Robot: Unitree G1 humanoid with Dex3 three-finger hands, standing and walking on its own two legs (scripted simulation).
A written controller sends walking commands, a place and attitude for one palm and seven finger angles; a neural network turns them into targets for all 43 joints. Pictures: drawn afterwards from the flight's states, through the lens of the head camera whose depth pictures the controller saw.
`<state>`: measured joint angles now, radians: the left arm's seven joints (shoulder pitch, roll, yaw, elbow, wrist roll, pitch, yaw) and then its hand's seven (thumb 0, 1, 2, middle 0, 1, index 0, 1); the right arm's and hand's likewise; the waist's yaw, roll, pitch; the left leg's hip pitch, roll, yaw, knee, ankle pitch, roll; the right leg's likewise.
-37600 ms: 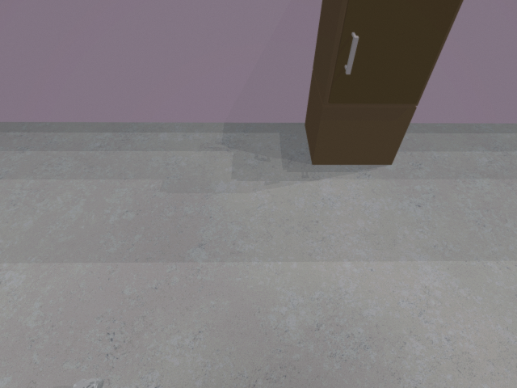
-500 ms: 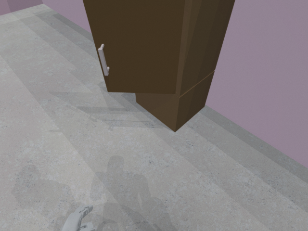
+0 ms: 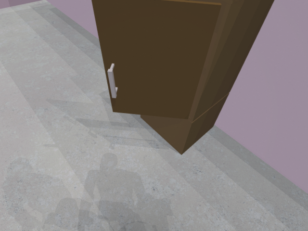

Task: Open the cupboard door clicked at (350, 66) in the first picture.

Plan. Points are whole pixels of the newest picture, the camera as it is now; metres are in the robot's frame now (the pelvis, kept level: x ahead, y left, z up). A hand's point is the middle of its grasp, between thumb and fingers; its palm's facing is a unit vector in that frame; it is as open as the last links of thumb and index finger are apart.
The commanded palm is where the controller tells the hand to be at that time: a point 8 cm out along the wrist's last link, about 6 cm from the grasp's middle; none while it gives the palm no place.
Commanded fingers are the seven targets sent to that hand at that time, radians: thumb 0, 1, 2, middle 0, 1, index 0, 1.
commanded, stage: take the last steps up to it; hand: left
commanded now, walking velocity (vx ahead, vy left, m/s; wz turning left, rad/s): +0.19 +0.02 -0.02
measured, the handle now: (113, 81) +0.72 +0.24 -0.09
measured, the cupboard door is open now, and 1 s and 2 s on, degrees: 42 42 42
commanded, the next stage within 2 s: come to a stop and stand still in 0.10 s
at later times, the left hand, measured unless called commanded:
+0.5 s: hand (102, 205) +0.21 +0.18 -0.17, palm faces +0.02 -0.98 -0.19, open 7.3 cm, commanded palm none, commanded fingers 0.00 0.90 0.90 -0.20 -0.30 -0.20 -0.30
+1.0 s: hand (98, 224) +0.16 +0.18 -0.17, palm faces -0.01 -0.97 -0.24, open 7.4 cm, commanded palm none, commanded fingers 0.00 0.90 0.90 -0.20 -0.30 -0.20 -0.30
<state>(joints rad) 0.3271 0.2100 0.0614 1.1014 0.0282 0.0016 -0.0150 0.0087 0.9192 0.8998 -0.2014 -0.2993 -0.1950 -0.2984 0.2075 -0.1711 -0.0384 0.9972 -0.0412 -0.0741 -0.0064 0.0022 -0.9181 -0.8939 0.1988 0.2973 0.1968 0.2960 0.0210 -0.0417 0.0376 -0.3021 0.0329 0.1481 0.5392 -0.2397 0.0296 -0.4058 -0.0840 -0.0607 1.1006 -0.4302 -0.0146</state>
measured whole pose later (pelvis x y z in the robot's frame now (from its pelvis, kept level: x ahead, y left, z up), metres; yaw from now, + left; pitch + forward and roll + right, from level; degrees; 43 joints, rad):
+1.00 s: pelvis +0.12 -0.01 +0.00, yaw -1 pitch -2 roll +0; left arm 0.30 0.18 -0.01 0.94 0.02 0.00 0.05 0.01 0.91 0.90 -0.20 -0.30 -0.20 -0.30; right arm 0.19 -0.20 -0.03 0.92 -0.02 0.01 -0.01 0.00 -0.91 -0.89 0.20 0.30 0.20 0.30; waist 0.00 0.02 0.03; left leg -0.28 0.00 0.05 0.62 -0.30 0.03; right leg -0.20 0.02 -0.02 0.60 -0.38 -0.01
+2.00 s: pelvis +0.13 +0.01 +0.01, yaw -2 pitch +0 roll +0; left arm 0.31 0.23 0.07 0.74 -0.03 0.04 0.03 0.01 0.90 0.90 -0.21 -0.30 -0.20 -0.30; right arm 0.20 -0.23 0.00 0.99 0.01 -0.08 -0.02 0.01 -0.91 -0.89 0.20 0.30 0.20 0.30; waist 0.00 -0.02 0.02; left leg -0.21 -0.04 0.07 0.44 -0.23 0.05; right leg -0.16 -0.02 0.00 0.46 -0.30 0.00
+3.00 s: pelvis +0.07 +0.00 -0.11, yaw -2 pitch +19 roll -4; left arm 0.21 0.32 0.34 0.26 -0.36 -0.47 -0.43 0.00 -0.14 0.46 -0.28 -0.97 -0.27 -0.97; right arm 0.24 -0.27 -0.01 0.58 0.02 -0.21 -0.06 0.01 -0.90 -0.89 0.20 0.30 0.20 0.30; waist -0.01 0.02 -0.17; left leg -1.10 0.03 0.01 1.27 -0.50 0.05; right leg -0.99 0.02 -0.09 1.23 -0.57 -0.02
